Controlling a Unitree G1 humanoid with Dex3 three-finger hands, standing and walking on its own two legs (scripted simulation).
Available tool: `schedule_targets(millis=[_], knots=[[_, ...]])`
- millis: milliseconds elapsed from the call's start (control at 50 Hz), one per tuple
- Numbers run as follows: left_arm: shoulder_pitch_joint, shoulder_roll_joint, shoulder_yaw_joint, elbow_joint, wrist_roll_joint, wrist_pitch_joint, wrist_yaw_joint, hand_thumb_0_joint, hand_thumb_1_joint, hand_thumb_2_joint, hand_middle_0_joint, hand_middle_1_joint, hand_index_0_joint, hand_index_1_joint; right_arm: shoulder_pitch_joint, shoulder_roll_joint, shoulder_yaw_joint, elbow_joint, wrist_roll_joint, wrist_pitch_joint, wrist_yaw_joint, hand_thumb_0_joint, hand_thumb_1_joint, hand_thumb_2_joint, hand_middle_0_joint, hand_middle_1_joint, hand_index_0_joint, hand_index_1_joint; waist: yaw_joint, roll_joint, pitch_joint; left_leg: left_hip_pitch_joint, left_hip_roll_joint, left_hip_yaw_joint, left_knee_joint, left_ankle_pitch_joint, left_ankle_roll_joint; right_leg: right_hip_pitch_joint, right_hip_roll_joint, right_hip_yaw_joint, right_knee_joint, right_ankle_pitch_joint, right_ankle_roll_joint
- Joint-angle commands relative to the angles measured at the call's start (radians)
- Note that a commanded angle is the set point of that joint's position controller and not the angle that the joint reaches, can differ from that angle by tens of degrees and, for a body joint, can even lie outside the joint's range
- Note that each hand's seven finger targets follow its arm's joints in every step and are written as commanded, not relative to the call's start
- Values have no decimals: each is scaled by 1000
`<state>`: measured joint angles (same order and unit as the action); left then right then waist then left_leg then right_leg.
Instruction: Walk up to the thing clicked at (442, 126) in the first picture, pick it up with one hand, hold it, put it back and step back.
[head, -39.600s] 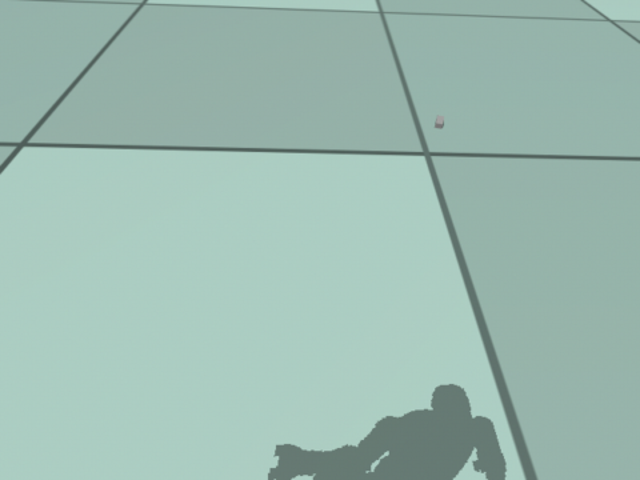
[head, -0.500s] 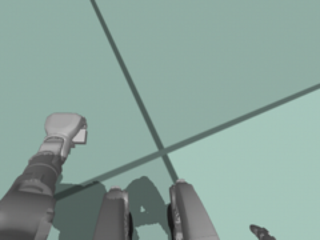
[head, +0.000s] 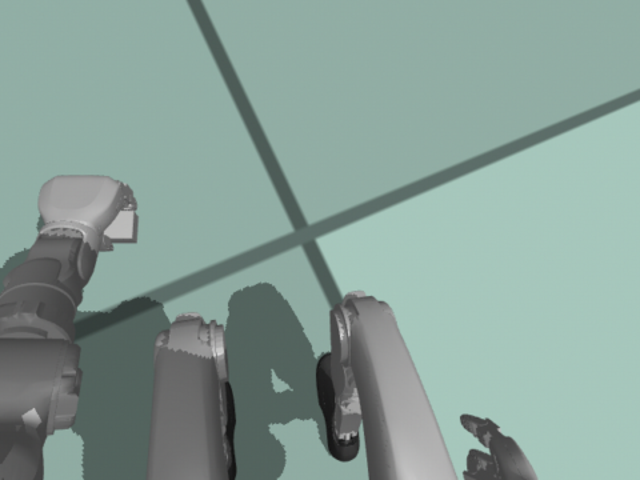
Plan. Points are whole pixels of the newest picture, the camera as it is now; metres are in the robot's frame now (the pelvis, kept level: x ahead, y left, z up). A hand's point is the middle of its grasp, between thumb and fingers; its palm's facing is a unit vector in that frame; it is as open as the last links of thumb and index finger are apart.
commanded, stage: crouch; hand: left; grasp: from above
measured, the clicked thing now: (100, 227) +0.45 +0.25 -0.20
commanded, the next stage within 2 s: lower in 0.84 s
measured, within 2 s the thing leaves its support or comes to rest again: neither
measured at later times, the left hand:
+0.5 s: hand (117, 229) +0.46 +0.24 -0.24, palm faces -0.48 -0.01 -0.88, open 7.0 cm
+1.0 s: hand (119, 228) +0.47 +0.25 -0.28, palm faces -0.48 -0.01 -0.88, open 7.0 cm
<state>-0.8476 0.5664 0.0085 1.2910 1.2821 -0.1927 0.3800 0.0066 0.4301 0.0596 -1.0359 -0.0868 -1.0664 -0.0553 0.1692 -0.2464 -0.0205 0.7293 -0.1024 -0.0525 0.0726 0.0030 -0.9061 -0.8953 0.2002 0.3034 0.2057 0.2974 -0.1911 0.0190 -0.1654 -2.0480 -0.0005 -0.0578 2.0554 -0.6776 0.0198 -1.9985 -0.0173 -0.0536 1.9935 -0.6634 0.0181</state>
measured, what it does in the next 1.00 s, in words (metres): lowers itself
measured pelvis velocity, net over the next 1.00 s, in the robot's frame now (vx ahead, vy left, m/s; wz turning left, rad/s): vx -0.01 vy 0.00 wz -0.06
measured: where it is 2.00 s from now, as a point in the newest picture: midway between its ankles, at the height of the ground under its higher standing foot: (281, 437)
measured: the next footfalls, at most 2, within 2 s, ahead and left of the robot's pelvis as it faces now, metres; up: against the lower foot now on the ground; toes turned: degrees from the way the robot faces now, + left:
none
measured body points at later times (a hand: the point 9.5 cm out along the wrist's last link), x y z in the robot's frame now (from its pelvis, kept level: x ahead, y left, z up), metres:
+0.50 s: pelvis -0.01 -0.01 -0.07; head +0.23 +0.04 +0.30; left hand +0.48 +0.24 -0.19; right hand +0.02 -0.28 -0.18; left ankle +0.07 +0.11 -0.41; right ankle +0.09 -0.13 -0.41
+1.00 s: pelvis -0.01 +0.00 -0.10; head +0.24 +0.05 +0.27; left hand +0.49 +0.25 -0.23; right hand +0.02 -0.28 -0.20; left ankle +0.07 +0.11 -0.41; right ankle +0.09 -0.13 -0.41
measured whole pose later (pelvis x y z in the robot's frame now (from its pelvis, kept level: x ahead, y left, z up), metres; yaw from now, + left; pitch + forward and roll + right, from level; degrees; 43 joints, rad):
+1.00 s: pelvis -0.01 +0.00 -0.10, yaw -4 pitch +35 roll -8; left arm -1.01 0.74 0.04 1.49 1.30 -0.22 0.38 0.01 0.45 0.03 -1.04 -0.07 -1.07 -0.04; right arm 0.16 -0.27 0.08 0.73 -0.14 -0.06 0.13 0.00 -0.92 -0.90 0.20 0.30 0.20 0.30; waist -0.26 -0.02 -0.04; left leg -2.31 0.01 -0.11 2.40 -0.70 0.02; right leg -2.25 0.00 -0.10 2.30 -0.67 0.02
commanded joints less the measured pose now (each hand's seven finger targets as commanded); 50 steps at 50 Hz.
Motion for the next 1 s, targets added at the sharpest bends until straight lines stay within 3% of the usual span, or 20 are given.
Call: schedule_targets(millis=[0,40,100,180,220,320,440,500,520,560,600,680,700,720,740,760,820,900,960,980], knots=[[-420,231,44,-132,-12,9,69,0,938,306,-1293,-165,-1305,-156,233,-224,-81,-12,-6,-14,11,0,-908,-903,199,299,199,299,-31,272,-699,608,-6,1,-203,293,-10,246,26,-39,-170,254,-63],[-400,234,45,-90,-12,17,71,0,902,294,-1268,-153,-1279,-143,224,-224,-79,-12,-8,-12,13,0,-908,-903,199,299,200,299,-25,258,-680,562,-9,11,-179,258,-5,230,31,-40,-156,232,-62],[-418,234,38,-47,-25,18,64,0,931,296,-1273,-180,-1290,-164,218,-220,-73,-9,-13,-19,21,0,-907,-902,199,299,200,299,-48,214,-641,482,-9,20,-137,228,4,243,35,-39,-138,234,-57],[-427,292,58,-33,-24,13,51,0,886,258,-1240,-160,-1260,-142,206,-227,-64,-8,-14,-14,24,0,-907,-901,199,299,200,299,-31,208,-656,426,-14,30,-101,212,9,246,44,-40,-106,228,-56],[-431,277,47,-13,-28,5,46,0,905,246,-1241,-175,-1267,-151,199,-223,-59,-9,-16,-14,30,0,-906,-901,200,299,200,299,-44,208,-627,389,-14,33,-81,203,10,234,47,-40,-90,225,-56],[-482,339,67,-18,-15,-17,42,0,880,254,-1228,-174,-1249,-154,197,-238,-50,-1,-21,-12,34,0,-906,-902,200,299,200,299,-43,234,-649,370,-11,26,-45,190,7,191,50,-53,-37,207,-60],[-478,366,80,25,1,-32,55,0,883,219,-1230,-158,-1253,-135,207,-244,-32,3,-29,-10,40,0,-908,-902,200,300,200,300,-51,257,-603,326,-13,27,-8,161,5,149,50,-62,-2,182,-60],[-482,374,81,56,10,-34,62,0,870,215,-1215,-166,-1241,-141,217,-254,-21,5,-36,-12,42,0,-909,-902,200,300,200,299,-73,243,-608,314,-10,25,25,171,10,150,53,-70,13,200,-55],[-532,386,80,1,3,-40,66,0,875,203,-1216,-161,-1242,-136,212,-252,-21,6,-34,-12,41,0,-907,-902,200,300,200,300,-67,253,-634,305,-9,28,33,171,12,159,56,-69,18,204,-55],[-492,403,88,38,2,-35,70,0,872,178,-1217,-145,-1244,-119,208,-254,-14,8,-35,-12,43,0,-908,-902,200,300,200,300,-54,261,-596,273,-13,31,30,153,10,145,54,-70,30,183,-57],[-518,401,85,24,-2,-35,70,0,877,200,-1222,-146,-1244,-124,212,-260,-13,8,-39,-15,44,0,-907,-901,200,300,200,300,-69,264,-606,283,-7,27,46,154,10,137,56,-77,35,187,-56],[-517,411,80,15,-3,-29,68,0,858,182,-1217,-128,-1236,-109,206,-261,-8,9,-35,-11,42,0,-908,-902,200,300,200,300,-60,288,-613,276,-8,22,47,157,5,125,61,-84,57,185,-62],[-473,387,72,72,6,-21,66,0,882,203,-1233,-140,-1252,-121,216,-267,-4,10,-39,-11,43,0,-910,-902,200,300,200,300,-71,275,-585,283,-7,17,53,160,4,105,57,-89,62,190,-59],[-535,397,70,8,-5,-26,66,0,880,203,-1234,-127,-1250,-110,207,-265,-4,9,-35,-10,43,0,-907,-901,200,300,200,300,-69,302,-608,289,-6,13,51,162,2,95,59,-92,71,189,-63],[-492,384,60,68,4,-21,61,0,873,214,-1235,-141,-1250,-126,212,-269,-3,11,-36,-11,44,0,-913,-904,200,300,199,300,-77,281,-569,285,-5,10,58,162,2,86,57,-94,73,193,-62],[-527,373,54,33,-5,-23,59,0,894,197,-1246,-120,-1262,-104,208,-268,-3,12,-34,-8,42,0,-907,-901,200,300,199,300,-83,280,-585,280,-5,8,64,161,4,79,61,-96,75,195,-62],[-494,379,53,57,-4,-22,53,0,884,204,-1244,-125,-1258,-111,210,-268,7,7,-35,-9,45,0,-910,-902,200,300,200,300,-81,285,-546,267,-6,9,69,169,2,81,58,-98,84,201,-61],[-488,393,59,53,-5,-23,49,0,918,205,-1264,-147,-1282,-129,216,-270,14,6,-33,-7,49,0,-914,-904,200,300,199,300,-77,281,-570,266,-7,11,86,209,3,107,59,-99,97,240,-58],[-514,405,58,58,-3,-27,48,0,880,216,-1264,-111,-1271,-105,207,-281,17,3,-34,-6,51,0,-909,-901,200,300,199,300,-86,301,-560,259,-5,4,92,203,1,79,59,-105,109,235,-61],[-504,385,49,87,-1,-28,48,0,872,219,-1255,-113,-1263,-107,211,-278,23,0,-38,-4,51,0,-908,-900,200,300,199,300,-104,276,-543,236,-6,6,104,194,5,88,62,-107,104,233,-56]])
